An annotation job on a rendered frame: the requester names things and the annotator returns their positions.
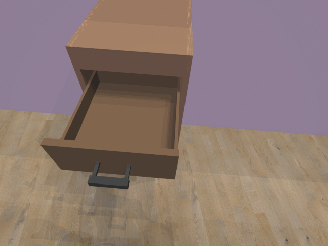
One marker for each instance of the cabinet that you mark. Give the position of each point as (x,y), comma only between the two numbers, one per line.
(136,36)

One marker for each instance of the handle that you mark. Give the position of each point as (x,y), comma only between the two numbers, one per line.
(109,182)

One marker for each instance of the drawer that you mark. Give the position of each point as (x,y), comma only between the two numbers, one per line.
(122,118)

